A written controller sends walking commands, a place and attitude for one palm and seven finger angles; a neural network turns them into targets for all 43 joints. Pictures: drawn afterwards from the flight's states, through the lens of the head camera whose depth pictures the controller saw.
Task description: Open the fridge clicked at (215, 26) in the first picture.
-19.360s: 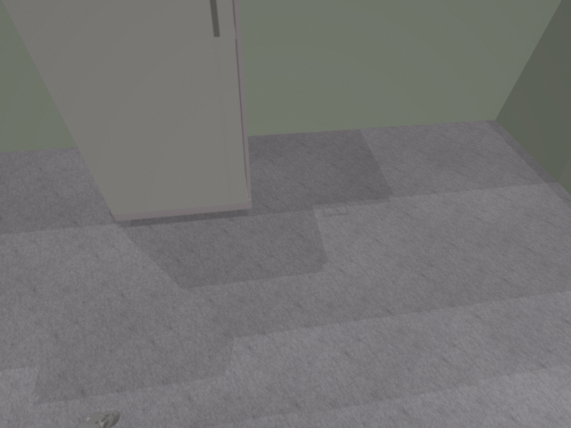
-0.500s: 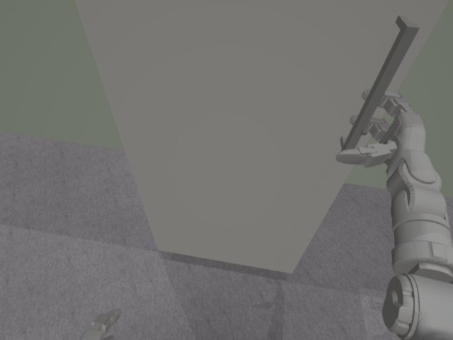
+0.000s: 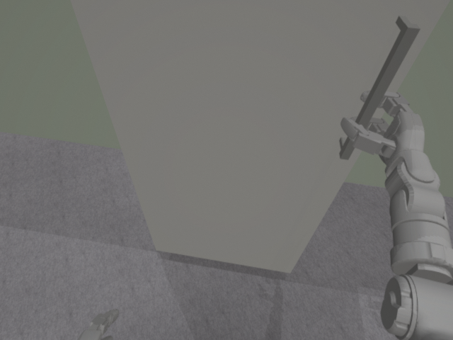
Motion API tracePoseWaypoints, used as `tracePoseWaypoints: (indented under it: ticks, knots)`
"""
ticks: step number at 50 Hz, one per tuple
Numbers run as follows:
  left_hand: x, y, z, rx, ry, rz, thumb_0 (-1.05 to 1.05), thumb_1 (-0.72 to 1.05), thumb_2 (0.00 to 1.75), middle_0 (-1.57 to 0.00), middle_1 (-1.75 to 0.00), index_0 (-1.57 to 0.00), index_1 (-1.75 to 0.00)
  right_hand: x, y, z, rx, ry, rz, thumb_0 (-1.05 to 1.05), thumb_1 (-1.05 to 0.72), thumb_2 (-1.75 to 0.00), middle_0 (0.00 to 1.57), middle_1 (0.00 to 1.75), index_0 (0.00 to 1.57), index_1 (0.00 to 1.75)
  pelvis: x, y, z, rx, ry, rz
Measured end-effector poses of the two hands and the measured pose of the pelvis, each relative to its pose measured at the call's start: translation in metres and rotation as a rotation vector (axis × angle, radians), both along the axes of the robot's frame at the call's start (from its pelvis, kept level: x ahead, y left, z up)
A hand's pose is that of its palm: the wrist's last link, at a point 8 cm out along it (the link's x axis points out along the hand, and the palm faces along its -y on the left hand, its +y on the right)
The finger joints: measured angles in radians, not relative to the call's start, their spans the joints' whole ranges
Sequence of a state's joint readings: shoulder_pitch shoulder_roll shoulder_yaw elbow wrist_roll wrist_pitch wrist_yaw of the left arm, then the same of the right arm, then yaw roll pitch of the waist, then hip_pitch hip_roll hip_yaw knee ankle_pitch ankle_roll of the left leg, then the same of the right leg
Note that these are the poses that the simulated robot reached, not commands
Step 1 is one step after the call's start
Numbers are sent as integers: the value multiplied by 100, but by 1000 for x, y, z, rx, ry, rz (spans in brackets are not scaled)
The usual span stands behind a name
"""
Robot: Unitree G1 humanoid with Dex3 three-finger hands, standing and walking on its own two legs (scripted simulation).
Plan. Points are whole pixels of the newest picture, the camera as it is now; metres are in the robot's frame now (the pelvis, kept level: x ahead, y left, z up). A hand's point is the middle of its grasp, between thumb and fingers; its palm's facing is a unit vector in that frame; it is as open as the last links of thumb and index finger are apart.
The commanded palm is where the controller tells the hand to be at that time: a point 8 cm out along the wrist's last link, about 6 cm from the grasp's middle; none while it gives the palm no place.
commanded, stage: grip the handle and tug to test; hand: right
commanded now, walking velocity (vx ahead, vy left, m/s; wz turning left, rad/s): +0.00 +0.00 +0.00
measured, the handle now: (369, 98) +0.49 -0.21 +0.20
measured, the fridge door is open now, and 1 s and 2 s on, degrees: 0 3 28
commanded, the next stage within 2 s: pull the door a little, standing still in 0.88 s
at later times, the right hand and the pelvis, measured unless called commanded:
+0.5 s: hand (362, 131) +0.43 -0.19 +0.18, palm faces +0.12 +0.99 +0.01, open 6.6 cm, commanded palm +0.39 -0.23 +0.17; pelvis +0.00 +0.00 +0.00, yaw +0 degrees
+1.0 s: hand (364, 143) +0.40 -0.19 +0.18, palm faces +0.09 +1.00 +0.02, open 6.7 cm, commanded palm +0.37 -0.23 +0.17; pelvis +0.01 +0.00 +0.00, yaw +0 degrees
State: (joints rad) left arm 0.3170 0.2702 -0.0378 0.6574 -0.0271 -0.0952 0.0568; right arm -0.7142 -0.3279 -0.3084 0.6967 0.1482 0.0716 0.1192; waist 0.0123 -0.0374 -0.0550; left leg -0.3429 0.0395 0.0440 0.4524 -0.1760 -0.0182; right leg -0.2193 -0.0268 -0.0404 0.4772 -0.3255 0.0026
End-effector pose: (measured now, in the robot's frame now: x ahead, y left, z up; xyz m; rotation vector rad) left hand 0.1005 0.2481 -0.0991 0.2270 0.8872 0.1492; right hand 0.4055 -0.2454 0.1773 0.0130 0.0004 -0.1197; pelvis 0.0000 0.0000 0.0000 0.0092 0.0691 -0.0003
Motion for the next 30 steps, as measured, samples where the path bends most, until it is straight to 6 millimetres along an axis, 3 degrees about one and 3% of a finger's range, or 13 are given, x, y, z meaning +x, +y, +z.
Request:
tracePoseWaypoints:
  ticks: [6,30]
  knots:
    - [2,-1,0,-4,2,2,1,90,90,-20,-30,-20,-30,1,0,0,-2,-2,3,1,-63,-78,31,131,31,130,2,0,0,0,1,3]
    - [14,-5,2,-10,-16,-10,1,90,90,-20,-30,-20,-30,-1,2,0,0,0,6,1,-65,-78,26,133,26,133,4,-1,0,1,-3,3]
